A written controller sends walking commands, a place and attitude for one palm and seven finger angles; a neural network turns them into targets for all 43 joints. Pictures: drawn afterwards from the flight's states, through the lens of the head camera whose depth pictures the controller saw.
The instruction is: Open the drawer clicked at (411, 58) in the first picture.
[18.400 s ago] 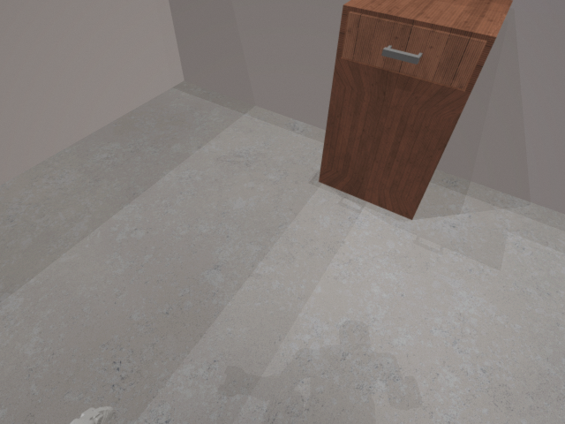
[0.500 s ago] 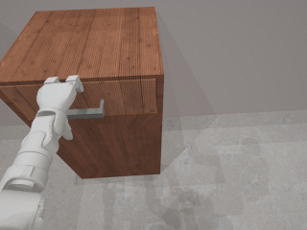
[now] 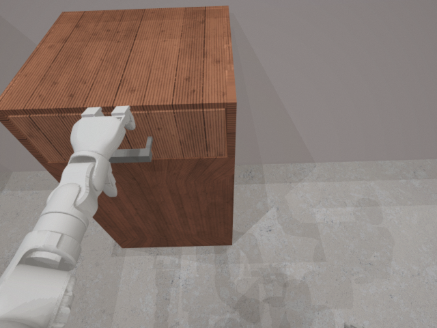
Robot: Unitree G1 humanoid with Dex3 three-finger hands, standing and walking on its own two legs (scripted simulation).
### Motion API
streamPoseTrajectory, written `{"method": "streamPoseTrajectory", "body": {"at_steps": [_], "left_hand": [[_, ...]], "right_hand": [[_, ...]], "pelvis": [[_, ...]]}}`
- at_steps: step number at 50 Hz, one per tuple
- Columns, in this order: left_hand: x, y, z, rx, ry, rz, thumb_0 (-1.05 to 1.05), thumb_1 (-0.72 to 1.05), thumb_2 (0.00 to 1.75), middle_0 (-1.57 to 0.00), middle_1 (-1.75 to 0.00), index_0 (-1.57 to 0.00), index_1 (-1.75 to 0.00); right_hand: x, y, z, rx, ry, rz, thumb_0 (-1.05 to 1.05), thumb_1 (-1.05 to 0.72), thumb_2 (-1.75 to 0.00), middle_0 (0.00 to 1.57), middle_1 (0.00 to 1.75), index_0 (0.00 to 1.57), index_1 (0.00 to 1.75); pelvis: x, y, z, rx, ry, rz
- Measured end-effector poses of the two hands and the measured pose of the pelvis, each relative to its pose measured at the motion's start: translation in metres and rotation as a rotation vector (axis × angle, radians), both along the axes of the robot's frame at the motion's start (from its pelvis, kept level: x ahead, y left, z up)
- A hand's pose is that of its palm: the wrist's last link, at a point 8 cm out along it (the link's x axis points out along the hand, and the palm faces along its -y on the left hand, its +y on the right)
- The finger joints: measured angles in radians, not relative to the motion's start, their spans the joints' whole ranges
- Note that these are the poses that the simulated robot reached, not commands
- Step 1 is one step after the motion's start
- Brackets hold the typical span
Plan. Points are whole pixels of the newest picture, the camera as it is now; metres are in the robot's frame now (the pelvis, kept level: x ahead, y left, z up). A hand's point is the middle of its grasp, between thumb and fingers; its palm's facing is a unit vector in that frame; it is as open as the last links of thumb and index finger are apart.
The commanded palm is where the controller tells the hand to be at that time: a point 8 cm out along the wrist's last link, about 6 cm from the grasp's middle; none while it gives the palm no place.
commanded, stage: re-aim the fingers above the handle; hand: left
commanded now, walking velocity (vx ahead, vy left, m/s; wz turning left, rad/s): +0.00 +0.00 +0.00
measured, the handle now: (124, 148) +0.49 +0.24 +0.01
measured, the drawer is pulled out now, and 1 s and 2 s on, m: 0.00 0.00 0.00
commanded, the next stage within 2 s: lower the fingers behind the handle in 1.76 s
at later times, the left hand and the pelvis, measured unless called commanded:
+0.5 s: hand (106, 150) +0.43 +0.25 +0.06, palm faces -0.01 -0.01 -1.00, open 13.9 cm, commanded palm +0.41 +0.24 +0.12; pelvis +0.00 -0.01 +0.00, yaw -1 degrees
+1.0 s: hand (96, 154) +0.42 +0.26 +0.06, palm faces -0.05 +0.00 -1.00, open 13.9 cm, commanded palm +0.40 +0.24 +0.12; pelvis +0.01 +0.00 +0.00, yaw -1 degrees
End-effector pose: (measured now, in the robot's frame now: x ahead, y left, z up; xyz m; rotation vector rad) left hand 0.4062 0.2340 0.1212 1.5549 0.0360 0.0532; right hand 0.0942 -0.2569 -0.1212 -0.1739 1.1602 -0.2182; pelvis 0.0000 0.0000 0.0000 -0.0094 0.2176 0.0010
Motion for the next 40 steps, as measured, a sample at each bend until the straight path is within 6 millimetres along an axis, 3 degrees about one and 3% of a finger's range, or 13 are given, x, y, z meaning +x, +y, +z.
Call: {"method": "streamPoseTrajectory", "body": {"at_steps": [6, 16, 27, 34, 40], "left_hand": [[0.010, 0.004, -0.003, 0.013, 0.078, 0.058, 0.00, -0.49, 0.30, -0.31, -1.20, -0.32, -1.20], [0.009, -0.011, -0.008, -0.023, 0.069, -0.049, 0.00, -0.49, 0.30, -0.31, -1.20, -0.32, -1.20], [0.006, 0.013, -0.001, 0.008, 0.027, 0.058, 0.00, -0.49, 0.30, -0.31, -1.20, -0.32, -1.20], [0.002, -0.004, -0.009, -0.024, 0.091, -0.005, 0.00, -0.49, 0.30, -0.31, -1.20, -0.32, -1.20], [0.005, -0.011, -0.005, -0.036, 0.030, -0.061, 0.00, -0.49, 0.30, -0.32, -1.20, -0.32, -1.20]], "right_hand": [[-0.020, -0.005, 0.000, 0.000, 0.028, -0.043, 0.01, -0.91, -0.90, 0.20, 0.30, 0.20, 0.30], [-0.040, -0.021, 0.002, -0.038, 0.074, -0.080, 0.01, -0.91, -0.90, 0.20, 0.30, 0.20, 0.30], [-0.024, -0.020, 0.002, -0.025, 0.036, -0.074, 0.01, -0.91, -0.90, 0.20, 0.30, 0.20, 0.30], [-0.004, -0.011, 0.007, -0.019, -0.005, -0.040, 0.01, -0.91, -0.90, 0.20, 0.30, 0.20, 0.30], [0.007, -0.006, 0.009, -0.022, -0.040, -0.029, 0.01, -0.91, -0.90, 0.20, 0.30, 0.20, 0.30]], "pelvis": [[0.000, -0.005, 0.002, 0.004, 0.001, -0.013], [0.003, -0.008, 0.002, 0.005, 0.007, -0.020], [0.006, -0.007, 0.003, 0.003, 0.015, -0.018], [0.008, -0.004, 0.004, 0.001, -0.005, -0.007], [0.006, -0.001, 0.002, 0.002, -0.004, -0.012]]}}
